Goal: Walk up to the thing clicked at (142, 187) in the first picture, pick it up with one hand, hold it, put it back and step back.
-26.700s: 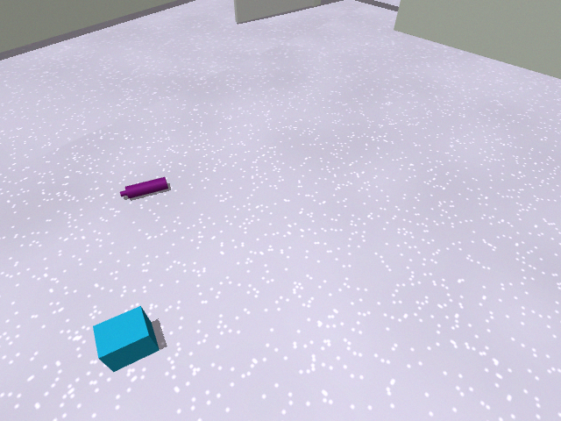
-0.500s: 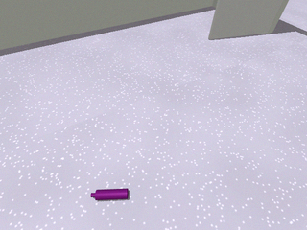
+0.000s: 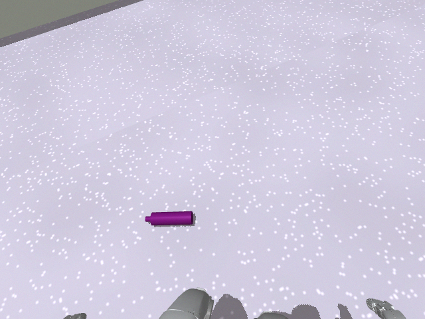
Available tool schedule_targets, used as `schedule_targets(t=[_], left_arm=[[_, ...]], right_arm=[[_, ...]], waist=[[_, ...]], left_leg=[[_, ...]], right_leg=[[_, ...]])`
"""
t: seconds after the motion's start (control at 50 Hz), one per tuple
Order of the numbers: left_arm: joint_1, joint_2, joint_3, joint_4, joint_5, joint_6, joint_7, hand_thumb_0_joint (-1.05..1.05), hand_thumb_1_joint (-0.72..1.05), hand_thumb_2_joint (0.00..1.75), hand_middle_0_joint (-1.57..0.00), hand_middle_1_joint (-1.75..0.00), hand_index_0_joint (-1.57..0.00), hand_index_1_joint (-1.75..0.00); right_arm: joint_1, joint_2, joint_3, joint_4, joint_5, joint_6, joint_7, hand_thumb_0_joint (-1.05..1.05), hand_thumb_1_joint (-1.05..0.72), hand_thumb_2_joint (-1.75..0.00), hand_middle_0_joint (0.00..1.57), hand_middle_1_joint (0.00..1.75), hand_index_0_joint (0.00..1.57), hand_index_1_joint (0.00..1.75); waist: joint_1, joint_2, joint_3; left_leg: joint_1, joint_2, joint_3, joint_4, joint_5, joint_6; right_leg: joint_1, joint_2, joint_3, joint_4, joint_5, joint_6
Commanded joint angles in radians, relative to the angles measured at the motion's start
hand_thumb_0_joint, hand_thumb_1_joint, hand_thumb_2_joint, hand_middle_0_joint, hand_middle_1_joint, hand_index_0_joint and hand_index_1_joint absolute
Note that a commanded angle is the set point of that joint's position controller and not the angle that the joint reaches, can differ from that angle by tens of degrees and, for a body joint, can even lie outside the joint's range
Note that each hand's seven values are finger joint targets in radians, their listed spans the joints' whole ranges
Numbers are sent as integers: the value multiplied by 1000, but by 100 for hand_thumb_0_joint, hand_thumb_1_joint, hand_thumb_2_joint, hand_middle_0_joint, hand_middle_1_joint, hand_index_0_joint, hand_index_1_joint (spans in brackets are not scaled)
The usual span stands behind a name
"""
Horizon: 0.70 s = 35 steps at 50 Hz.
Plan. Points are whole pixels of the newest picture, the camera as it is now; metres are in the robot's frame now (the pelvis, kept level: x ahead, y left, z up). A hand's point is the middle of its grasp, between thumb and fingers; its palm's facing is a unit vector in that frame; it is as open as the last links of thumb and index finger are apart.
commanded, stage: walk up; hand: left
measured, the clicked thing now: (168, 218) +0.55 +0.32 -0.73
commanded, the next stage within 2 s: stand in 1.70 s
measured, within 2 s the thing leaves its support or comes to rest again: neither
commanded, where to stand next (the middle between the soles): +0.17 +0.05 m, yaw +1 degrees
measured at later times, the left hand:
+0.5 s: hand out of the picture -0.06 +0.31 -0.15, palm faces +0.06 -0.91 -0.42, open 7.4 cm
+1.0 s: hand out of the picture -0.16 +0.32 -0.14, palm faces +0.03 -0.92 -0.40, open 7.4 cm
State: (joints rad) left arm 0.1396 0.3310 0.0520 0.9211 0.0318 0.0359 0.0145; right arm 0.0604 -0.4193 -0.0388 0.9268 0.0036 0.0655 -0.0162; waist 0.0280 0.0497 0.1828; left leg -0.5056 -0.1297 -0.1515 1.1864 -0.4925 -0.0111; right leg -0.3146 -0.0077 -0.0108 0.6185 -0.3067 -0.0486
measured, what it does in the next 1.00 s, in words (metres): walks backwards: left foot, then right foot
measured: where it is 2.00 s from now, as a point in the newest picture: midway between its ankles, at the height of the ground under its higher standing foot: outside the picture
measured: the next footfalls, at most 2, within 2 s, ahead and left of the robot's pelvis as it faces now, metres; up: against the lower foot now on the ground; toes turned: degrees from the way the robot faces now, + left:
left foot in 0.26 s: -0.06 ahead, +0.15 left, +0.00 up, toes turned +2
right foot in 0.60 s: -0.19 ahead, -0.08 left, +0.00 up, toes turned +1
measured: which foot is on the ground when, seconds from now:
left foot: up 0.00-0.24, down 0.26-0.62, up 0.64-0.90, down 0.92-1.00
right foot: down 0.00-0.28, up 0.30-0.58, down 0.60-1.00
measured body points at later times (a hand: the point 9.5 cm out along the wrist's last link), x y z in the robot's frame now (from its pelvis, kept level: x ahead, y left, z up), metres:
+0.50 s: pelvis -0.14 +0.03 +0.00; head -0.08 +0.04 +0.44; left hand -0.07 +0.36 -0.12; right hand +0.00 -0.27 -0.11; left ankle -0.10 +0.15 -0.73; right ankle -0.18 -0.10 -0.66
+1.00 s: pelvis -0.25 +0.04 +0.00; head -0.22 +0.04 +0.44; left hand -0.16 +0.37 -0.12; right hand -0.20 -0.27 -0.13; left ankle -0.26 +0.17 -0.73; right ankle -0.23 -0.09 -0.72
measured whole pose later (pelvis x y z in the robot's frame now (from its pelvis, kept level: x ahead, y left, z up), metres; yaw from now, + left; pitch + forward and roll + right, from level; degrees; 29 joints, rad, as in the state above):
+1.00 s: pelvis -0.25 +0.04 +0.00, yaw +1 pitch -2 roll +1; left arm 0.19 0.39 0.07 0.91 0.02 0.01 0.00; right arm 0.23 -0.36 -0.05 0.99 -0.04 0.02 0.02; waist 0.00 -0.02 0.09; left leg -0.22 -0.03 -0.04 0.59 -0.33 0.00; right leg -0.34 -0.03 0.05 0.77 -0.47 -0.01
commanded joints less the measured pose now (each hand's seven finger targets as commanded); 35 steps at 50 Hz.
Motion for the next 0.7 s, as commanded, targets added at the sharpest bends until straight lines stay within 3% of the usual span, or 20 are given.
schedule_targets(t=[0.0,0.08,0.14,0.18,0.22,0.24,0.26,0.28,0.32,0.36,0.4,0.46,0.5,0.56,0.58,0.6,0.62,0.64,0.66,0.68], left_arm=[[51,259,78,-127,-3,-27,45,0,90,90,-20,-30,-20,-30],[121,281,92,-147,-10,-20,53,0,90,90,-20,-30,-20,-30],[58,306,98,-188,-11,-18,45,0,90,90,-20,-30,-20,-30],[10,314,98,-207,-13,-16,40,0,90,90,-20,-30,-20,-30],[-11,298,85,-209,-17,-10,33,0,90,90,-20,-30,-20,-30],[17,265,75,-212,-17,-9,31,0,90,90,-20,-30,-20,-30],[-22,248,77,-214,-25,-11,39,0,90,90,-20,-30,-20,-30],[-66,261,92,-197,-10,-8,45,0,90,90,-20,-30,-20,-30],[9,242,93,-156,-29,0,41,0,90,90,-20,-30,-20,-30],[110,247,92,-117,-32,-3,34,0,90,90,-20,-30,-20,-30],[116,229,87,-113,-26,-9,26,0,90,90,-20,-30,-20,-30],[91,227,74,-134,-22,-23,26,0,90,90,-20,-30,-20,-30],[99,224,67,-128,-20,-36,28,0,90,90,-20,-30,-20,-30],[179,233,69,-68,-3,-62,30,0,90,90,-20,-30,-20,-30],[172,291,87,-76,13,-69,30,0,90,90,-20,-30,-20,-30],[140,408,115,-98,12,-61,26,0,90,90,-20,-30,-20,-30],[97,460,123,-134,16,-66,31,0,90,90,-20,-30,-20,-30],[44,395,110,-146,7,-70,36,0,90,90,-20,-30,-20,-30],[-9,335,91,-148,3,-69,35,0,90,90,-20,-30,-20,-30],[-29,313,91,-149,10,-66,37,0,90,90,-20,-30,-20,-30]], right_arm=[[17,-151,-32,-81,-16,-18,-26,0,-90,-90,20,30,20,30],[13,-152,-40,-101,-25,-18,-23,0,-90,-90,20,30,20,30],[92,-161,-54,-84,-25,-12,-12,0,-90,-90,20,30,20,30],[155,-155,-60,-63,-27,-12,-1,0,-90,-90,20,30,20,30],[184,-158,-71,-51,-37,-13,8,0,-90,-90,20,30,20,30],[158,-219,-87,-74,-51,-13,12,0,-90,-90,20,30,20,30],[75,-295,-99,-103,-43,-9,21,0,-90,-90,20,30,20,30],[67,-316,-105,-111,-46,-17,19,0,-90,-90,20,30,20,30],[-27,-214,-69,-128,-51,-21,4,0,-90,-90,20,30,20,30],[-80,-198,-65,-148,-45,-24,-2,0,-90,-90,20,30,20,30],[-51,-161,-59,-150,-46,-21,2,0,-90,-90,20,30,20,30],[17,-184,-73,-153,-42,-16,4,0,-90,-90,20,30,20,30],[37,-190,-75,-154,-43,-8,8,0,-90,-90,20,30,20,30],[21,-192,-69,-150,-16,10,13,0,-90,-90,20,30,20,30],[22,-157,-58,-158,-15,8,16,0,-90,-90,20,30,20,30],[-43,-116,-51,-188,-6,7,13,0,-90,-90,20,30,20,30],[-69,-159,-69,-192,-16,17,1,0,-90,-90,20,30,20,30],[-34,-189,-75,-162,-12,22,3,0,-90,-90,20,30,20,30],[34,-176,-73,-127,5,13,4,0,-90,-90,20,30,20,30],[66,-167,-72,-122,10,2,5,0,-90,-90,20,30,20,30]], waist=[[42,-178,-264],[62,-218,-275],[13,-238,-305],[-29,-240,-314],[-64,-172,-291],[-59,15,-266],[-67,229,-237],[-99,223,-191],[-16,55,-153],[33,117,-121],[5,121,-131],[-42,160,-187],[-57,158,-238],[-9,86,-283],[-8,-39,-248],[30,-323,-191],[54,-303,-130],[3,-170,-113],[-45,-85,-134],[-59,-122,-157]], left_leg=[[-109,52,-9,-80,-29,-16],[-25,82,37,-270,-48,-13],[111,105,93,-381,-17,2],[225,113,125,-529,63,23],[334,128,127,-693,251,58],[363,296,-106,-759,351,132],[260,476,-281,-852,436,275],[134,554,-378,-901,463,354],[164,427,-160,-834,538,267],[167,383,-62,-800,517,235],[261,345,-29,-771,539,238],[381,382,-44,-732,583,264],[457,365,-39,-686,575,241],[339,323,16,-563,482,163],[129,259,43,-481,295,100],[-14,70,107,-282,-43,27],[20,99,-49,-43,-139,0],[41,94,-124,59,-78,4],[30,41,-112,64,-16,7],[36,33,-64,57,13,2]], right_leg=[[396,-270,225,-68,782,-161],[409,-289,249,-58,811,-168],[291,-300,251,-82,665,-156],[196,-280,228,-71,537,-124],[61,-220,177,-13,332,-53],[-90,-108,119,126,134,-1],[-134,85,-20,342,-282,34],[-99,98,119,559,-391,43],[-159,112,185,686,-278,30],[-154,96,150,681,-207,39],[-152,80,120,564,-203,72],[-102,40,63,321,-235,94],[-65,26,21,118,-197,89],[163,30,-15,-276,104,54],[239,-72,192,-257,59,11],[128,-324,507,-312,129,-155],[-65,-460,654,-336,177,-274],[-84,-397,520,-287,233,-233],[-24,-286,341,-204,348,-175],[4,-249,261,-184,339,-154]])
